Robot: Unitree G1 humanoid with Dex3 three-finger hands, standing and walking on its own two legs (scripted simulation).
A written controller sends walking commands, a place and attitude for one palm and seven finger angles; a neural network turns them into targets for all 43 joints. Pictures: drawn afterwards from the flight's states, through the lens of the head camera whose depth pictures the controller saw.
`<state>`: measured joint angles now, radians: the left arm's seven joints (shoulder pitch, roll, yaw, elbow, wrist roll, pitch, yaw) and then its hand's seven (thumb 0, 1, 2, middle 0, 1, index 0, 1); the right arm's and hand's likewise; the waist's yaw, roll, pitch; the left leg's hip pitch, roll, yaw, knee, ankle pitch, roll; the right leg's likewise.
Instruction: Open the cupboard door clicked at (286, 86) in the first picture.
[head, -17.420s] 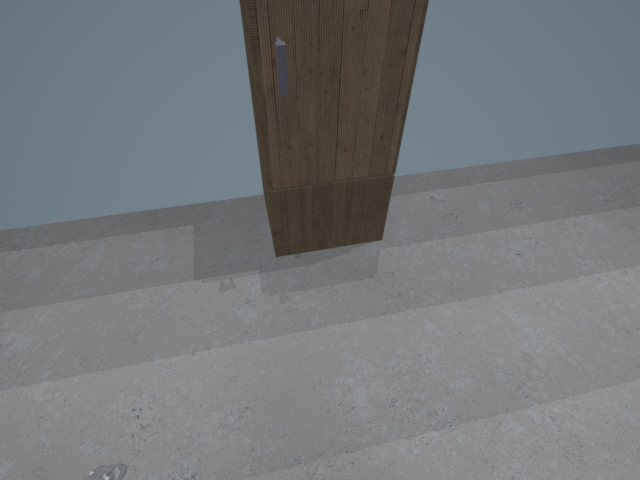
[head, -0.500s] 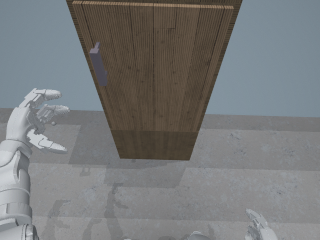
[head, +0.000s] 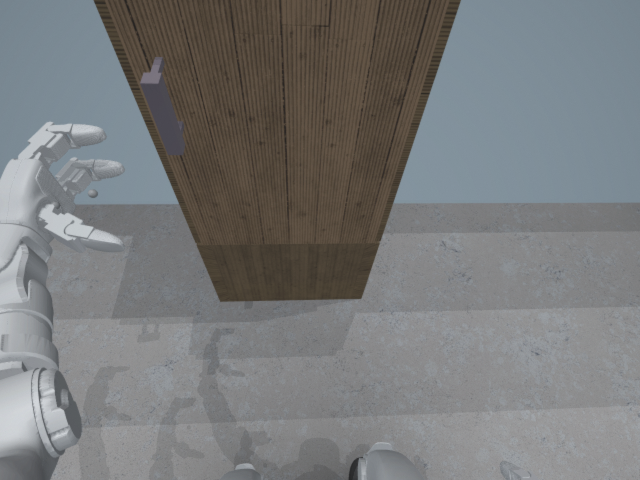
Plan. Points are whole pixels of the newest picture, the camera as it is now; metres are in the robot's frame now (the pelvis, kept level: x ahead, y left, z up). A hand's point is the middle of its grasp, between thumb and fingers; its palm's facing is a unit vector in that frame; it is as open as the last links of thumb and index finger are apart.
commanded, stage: move the hooked fingers beside the handle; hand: left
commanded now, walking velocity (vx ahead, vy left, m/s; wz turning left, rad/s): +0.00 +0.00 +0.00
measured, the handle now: (167, 107) +0.60 +0.22 +0.08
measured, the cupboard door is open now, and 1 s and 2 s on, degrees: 0 0 0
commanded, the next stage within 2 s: slide the fingers in behind the handle in 1.74 s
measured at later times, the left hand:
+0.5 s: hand (103, 150) +0.49 +0.27 +0.10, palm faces +0.01 -1.00 -0.01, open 14.0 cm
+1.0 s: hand (123, 126) +0.56 +0.27 +0.08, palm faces -0.01 -1.00 -0.01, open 14.0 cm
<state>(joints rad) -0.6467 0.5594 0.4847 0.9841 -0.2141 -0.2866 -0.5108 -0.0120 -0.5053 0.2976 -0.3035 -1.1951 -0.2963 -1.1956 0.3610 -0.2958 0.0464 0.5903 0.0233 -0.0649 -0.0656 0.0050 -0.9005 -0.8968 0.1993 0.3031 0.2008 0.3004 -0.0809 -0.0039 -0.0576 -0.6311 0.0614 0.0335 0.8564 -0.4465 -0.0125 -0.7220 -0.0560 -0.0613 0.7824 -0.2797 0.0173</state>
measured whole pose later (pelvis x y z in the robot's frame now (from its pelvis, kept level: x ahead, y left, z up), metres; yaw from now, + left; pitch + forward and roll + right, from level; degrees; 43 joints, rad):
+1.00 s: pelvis +0.02 +0.02 -0.02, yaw -3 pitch +24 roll -4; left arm -1.04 0.86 0.59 1.26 -0.04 -0.25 -0.48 -0.01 -0.50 0.30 -0.30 -1.19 -0.30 -1.20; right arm 0.47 -0.28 0.08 0.55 -0.02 0.12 -0.02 0.00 -0.90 -0.90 0.20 0.30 0.20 0.30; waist -0.24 0.02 -0.05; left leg -0.90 0.09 0.03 0.97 -0.50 0.01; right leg -0.96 -0.02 -0.05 0.81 -0.28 0.04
